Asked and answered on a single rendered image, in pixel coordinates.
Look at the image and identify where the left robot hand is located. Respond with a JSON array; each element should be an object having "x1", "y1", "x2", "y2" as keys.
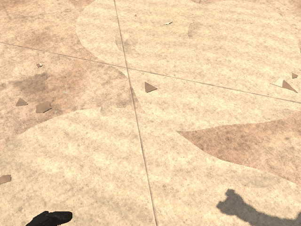
[{"x1": 26, "y1": 211, "x2": 72, "y2": 226}]

